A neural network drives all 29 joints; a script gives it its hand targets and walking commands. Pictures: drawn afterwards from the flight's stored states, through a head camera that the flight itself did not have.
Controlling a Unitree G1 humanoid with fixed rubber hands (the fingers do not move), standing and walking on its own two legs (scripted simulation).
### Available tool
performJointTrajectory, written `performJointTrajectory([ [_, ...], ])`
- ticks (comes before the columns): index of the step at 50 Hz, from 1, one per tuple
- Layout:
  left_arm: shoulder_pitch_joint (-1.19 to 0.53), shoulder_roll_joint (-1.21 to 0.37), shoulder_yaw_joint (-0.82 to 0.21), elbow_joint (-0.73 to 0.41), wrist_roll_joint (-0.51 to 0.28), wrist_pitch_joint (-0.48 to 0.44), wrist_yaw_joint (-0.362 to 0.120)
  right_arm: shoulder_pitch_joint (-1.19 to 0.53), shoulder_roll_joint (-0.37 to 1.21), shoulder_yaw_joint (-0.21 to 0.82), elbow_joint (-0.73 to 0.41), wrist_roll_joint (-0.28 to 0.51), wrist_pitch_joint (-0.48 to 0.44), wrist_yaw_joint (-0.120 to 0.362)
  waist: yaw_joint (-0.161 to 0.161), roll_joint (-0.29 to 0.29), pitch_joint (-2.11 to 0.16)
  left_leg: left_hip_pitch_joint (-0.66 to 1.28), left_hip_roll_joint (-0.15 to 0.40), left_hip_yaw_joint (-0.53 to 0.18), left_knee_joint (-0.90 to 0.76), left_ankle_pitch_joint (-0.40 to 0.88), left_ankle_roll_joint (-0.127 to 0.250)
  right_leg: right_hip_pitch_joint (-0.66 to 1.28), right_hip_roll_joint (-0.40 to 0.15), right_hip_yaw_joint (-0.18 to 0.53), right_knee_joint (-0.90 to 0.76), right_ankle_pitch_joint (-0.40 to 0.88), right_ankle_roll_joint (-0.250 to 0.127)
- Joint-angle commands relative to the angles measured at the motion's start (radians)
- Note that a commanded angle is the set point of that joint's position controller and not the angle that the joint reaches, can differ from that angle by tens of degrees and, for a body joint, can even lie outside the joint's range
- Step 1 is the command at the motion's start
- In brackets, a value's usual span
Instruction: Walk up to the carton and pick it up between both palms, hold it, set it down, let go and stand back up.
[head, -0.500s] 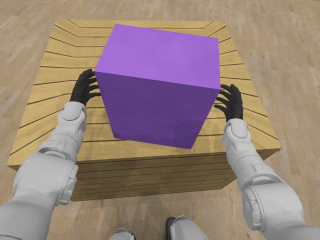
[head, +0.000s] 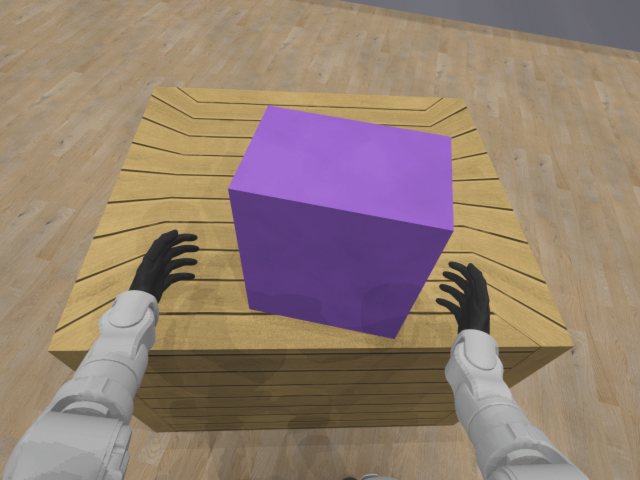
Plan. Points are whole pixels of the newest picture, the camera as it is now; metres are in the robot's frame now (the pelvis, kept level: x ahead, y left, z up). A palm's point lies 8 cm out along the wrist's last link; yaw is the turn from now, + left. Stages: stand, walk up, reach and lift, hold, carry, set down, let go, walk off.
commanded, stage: set down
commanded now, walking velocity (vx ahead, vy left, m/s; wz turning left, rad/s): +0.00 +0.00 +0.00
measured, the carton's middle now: (337, 233) +0.45 -0.06 +0.01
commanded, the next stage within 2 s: none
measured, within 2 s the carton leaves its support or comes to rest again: neither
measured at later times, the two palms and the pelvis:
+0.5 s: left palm (134, 332) +0.31 +0.21 +0.01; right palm (487, 358) +0.24 -0.22 +0.01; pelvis +0.03 +0.00 +0.02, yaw -2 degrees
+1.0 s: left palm (93, 420) +0.21 +0.24 -0.01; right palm (494, 414) +0.18 -0.21 +0.00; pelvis +0.04 +0.01 +0.02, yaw -2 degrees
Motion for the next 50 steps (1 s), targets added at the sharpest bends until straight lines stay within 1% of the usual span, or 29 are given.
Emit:
performJointTrajectory([
  [1, 0.012, 0.102, 0.101, -0.425, 0.045, -0.063, -0.015, 0.058, -0.085, 0.0, -0.302, -0.021, -0.176, -0.003, 0.026, 0.104, -0.407, 0.413, -0.011, -0.021, -0.078, 0.476, -0.111, 0.246, 0.055, -0.008, -0.101, 0.362, -0.015],
  [4, 0.028, 0.103, 0.082, -0.428, 0.045, -0.054, -0.028, 0.069, -0.142, -0.017, -0.334, -0.018, -0.175, 0.005, 0.026, 0.102, -0.365, 0.423, -0.006, -0.038, -0.106, 0.389, -0.112, 0.226, 0.049, -0.004, -0.125, 0.25, -0.015],
  [5, 0.06, 0.089, 0.072, -0.404, 0.036, -0.045, -0.036, 0.073, -0.129, -0.032, -0.329, -0.032, -0.17, 0.007, 0.026, 0.07, -0.332, 0.422, 0.002, -0.04, -0.125, 0.382, -0.109, 0.238, 0.047, -0.003, -0.125, 0.227, -0.013],
  [6, 0.034, 0.108, 0.06, -0.461, 0.02, -0.046, -0.035, 0.058, -0.139, -0.052, -0.373, -0.045, -0.168, 0.0, 0.017, 0.102, -0.31, 0.38, -0.001, -0.032, -0.136, 0.335, -0.105, 0.256, 0.045, 0.001, -0.125, 0.209, -0.016],
  [7, 0.194, 0.074, 0.062, -0.514, 0.023, -0.043, -0.036, 0.187, -0.11, -0.018, -0.396, -0.034, -0.178, 0.002, 0.035, 0.07, -0.26, 0.432, 0.014, -0.043, -0.147, 0.376, -0.103, 0.295, 0.04, 0.006, -0.129, 0.234, -0.013],
  [9, 0.099, 0.105, 0.03, -0.514, -0.009, -0.037, -0.038, 0.108, -0.133, -0.054, -0.406, -0.043, -0.156, 0.002, 0.004, 0.069, -0.161, 0.382, 0.013, -0.034, -0.175, 0.288, -0.1, 0.305, 0.045, 0.009, -0.137, 0.156, -0.014],
  [11, 0.183, 0.129, 0.047, -0.546, -0.014, -0.048, -0.034, 0.209, -0.117, -0.03, -0.434, -0.025, -0.143, 0.018, 0.03, 0.042, -0.115, 0.372, 0.015, -0.019, -0.223, 0.178, -0.081, 0.372, 0.038, 0.023, -0.142, 0.124, -0.02],
  [13, 0.169, 0.104, 0.022, -0.52, -0.03, -0.049, -0.033, 0.172, -0.071, -0.002, -0.42, -0.035, -0.113, 0.03, 0.028, 0.031, -0.024, 0.315, 0.021, -0.018, -0.255, 0.103, -0.064, 0.39, 0.031, 0.032, -0.137, 0.073, -0.022],
  [15, 0.178, 0.137, 0.034, -0.517, -0.033, -0.049, -0.033, 0.177, -0.074, 0.021, -0.486, -0.015, -0.081, 0.038, 0.06, 0.027, -0.027, 0.301, 0.023, -0.011, -0.289, 0.047, -0.048, 0.451, 0.021, 0.054, -0.133, 0.043, -0.03],
  [17, 0.179, 0.148, 0.017, -0.525, -0.055, -0.059, -0.028, 0.185, -0.061, 0.022, -0.496, -0.006, -0.062, 0.044, 0.054, 0.052, 0.002, 0.287, 0.021, -0.007, -0.292, 0.02, -0.046, 0.454, 0.012, 0.072, -0.136, 0.022, -0.035],
  [21, 0.451, 0.138, 0.076, -0.642, -0.001, -0.044, -0.042, 0.461, -0.024, 0.089, -0.535, 0.017, -0.086, 0.033, 0.112, 0.059, 0.004, 0.434, 0.005, 0.017, -0.256, 0.302, -0.071, 0.528, 0.015, 0.092, -0.172, 0.206, -0.039],
  [22, 0.342, 0.162, 0.044, -0.632, -0.036, -0.041, -0.043, 0.36, -0.067, 0.04, -0.543, -0.011, -0.078, 0.024, 0.07, 0.073, -0.004, 0.415, 0.0, 0.017, -0.245, 0.292, -0.076, 0.499, 0.021, 0.085, -0.169, 0.189, -0.047],
  [23, 0.349, 0.171, 0.052, -0.664, -0.03, -0.037, -0.045, 0.398, -0.07, 0.041, -0.518, -0.008, -0.076, 0.023, 0.064, 0.093, 0.018, 0.429, 0.001, 0.011, -0.248, 0.299, -0.077, 0.497, 0.018, 0.091, -0.181, 0.188, -0.049],
  [24, 0.511, 0.159, 0.075, -0.687, -0.004, -0.023, -0.057, 0.566, -0.044, 0.055, -0.507, -0.004, -0.094, 0.015, 0.082, 0.088, 0.068, 0.485, -0.002, 0.031, -0.251, 0.338, -0.083, 0.536, 0.02, 0.085, -0.202, 0.224, -0.048],
  [25, 0.415, 0.159, 0.045, -0.714, -0.026, -0.014, -0.055, 0.429, -0.07, 0.022, -0.533, -0.027, -0.084, 0.007, 0.066, 0.103, 0.036, 0.454, 0.006, 0.019, -0.248, 0.335, -0.087, 0.516, 0.019, 0.082, -0.192, 0.207, -0.055],
  [26, 0.475, 0.156, 0.067, -0.678, -0.01, -0.001, -0.061, 0.495, -0.053, 0.032, -0.519, -0.035, -0.087, 0.004, 0.071, 0.102, 0.106, 0.456, 0.003, 0.014, -0.248, 0.34, -0.093, 0.517, 0.018, 0.082, -0.204, 0.2, -0.055],
  [30, 0.54, 0.157, 0.056, -0.781, -0.019, 0.006, -0.053, 0.526, -0.054, -0.005, -0.621, -0.067, -0.105, -0.003, 0.081, 0.096, 0.085, 0.464, 0.009, 0.019, -0.252, 0.349, -0.094, 0.538, 0.018, 0.073, -0.205, 0.192, -0.047],
  [31, 0.472, 0.169, 0.042, -0.824, -0.038, 0.003, -0.052, 0.477, -0.044, -0.004, -0.659, -0.077, -0.11, -0.003, 0.07, 0.111, 0.057, 0.44, 0.001, 0.03, -0.235, 0.351, -0.097, 0.52, 0.013, 0.08, -0.198, 0.183, -0.041],
  [32, 0.579, 0.169, 0.054, -0.866, -0.025, -0.006, -0.042, 0.559, -0.04, -0.007, -0.689, -0.062, -0.121, 0.007, 0.085, 0.103, 0.049, 0.481, 0.009, 0.012, -0.234, 0.404, -0.104, 0.529, 0.023, 0.071, -0.189, 0.224, -0.037],
  [33, 0.59, 0.167, 0.042, -0.899, -0.036, -0.022, -0.032, 0.558, -0.044, -0.014, -0.699, -0.069, -0.119, 0.013, 0.078, 0.121, 0.061, 0.492, 0.018, 0.015, -0.241, 0.398, -0.104, 0.519, 0.021, 0.075, -0.191, 0.203, -0.048],
  [35, 0.646, 0.167, 0.049, -0.862, -0.036, -0.028, -0.035, 0.599, -0.041, -0.008, -0.692, -0.057, -0.115, 0.031, 0.083, 0.064, 0.092, 0.481, 0.018, 0.001, -0.248, 0.402, -0.1, 0.52, 0.024, 0.076, -0.192, 0.196, -0.047],
  [37, 0.721, 0.18, 0.069, -0.863, -0.036, -0.04, -0.038, 0.667, -0.049, 0.019, -0.699, -0.035, -0.109, 0.043, 0.106, 0.079, 0.098, 0.467, 0.013, 0.004, -0.252, 0.382, -0.094, 0.545, 0.012, 0.093, -0.191, 0.186, -0.05],
  [39, 0.751, 0.169, 0.048, -0.81, -0.052, -0.04, -0.044, 0.668, -0.038, 0.025, -0.724, -0.045, -0.091, 0.047, 0.086, 0.026, 0.162, 0.441, 0.016, 0.006, -0.289, 0.278, -0.08, 0.545, 0.01, 0.098, -0.213, 0.129, -0.057],
  [40, 0.805, 0.158, 0.054, -0.814, -0.039, -0.032, -0.046, 0.726, -0.038, 0.029, -0.718, -0.035, -0.076, 0.055, 0.103, 0.043, 0.201, 0.446, 0.018, 0.004, -0.303, 0.292, -0.082, 0.551, 0.012, 0.09, -0.214, 0.136, -0.057],
  [43, 0.833, 0.155, 0.038, -0.82, -0.037, -0.021, -0.05, 0.751, -0.031, 0.029, -0.693, -0.063, -0.046, 0.052, 0.099, 0.035, 0.227, 0.432, 0.016, 0.011, -0.319, 0.243, -0.079, 0.568, 0.004, 0.102, -0.232, 0.102, -0.063],
  [44, 0.802, 0.168, 0.047, -0.863, -0.044, -0.03, -0.05, 0.724, -0.033, 0.029, -0.762, -0.064, -0.042, 0.052, 0.101, 0.037, 0.209, 0.405, 0.018, 0.012, -0.324, 0.226, -0.074, 0.585, 0.006, 0.106, -0.223, 0.095, -0.065],
  [45, 0.756, 0.168, 0.042, -0.847, -0.052, -0.029, -0.045, 0.695, -0.027, 0.016, -0.75, -0.069, -0.026, 0.054, 0.083, 0.034, 0.256, 0.402, 0.02, 0.015, -0.332, 0.158, -0.068, 0.558, -0.005, 0.113, -0.235, 0.051, -0.063],
  [47, 0.768, 0.178, 0.036, -0.904, -0.055, -0.035, -0.033, 0.685, -0.036, 0.006, -0.806, -0.075, -0.025, 0.06, 0.105, 0.041, 0.229, 0.374, 0.02, 0.011, -0.337, 0.176, -0.072, 0.563, 0.007, 0.103, -0.208, 0.06, -0.071],
  [50, 0.738, 0.206, 0.039, -0.935, -0.07, -0.044, -0.016, 0.655, -0.025, -0.025, -0.827, -0.095, -0.009, 0.058, 0.09, 0.045, 0.239, 0.343, 0.023, 0.019, -0.342, 0.094, -0.058, 0.563, -0.006, 0.114, -0.206, 0.026, -0.062],
])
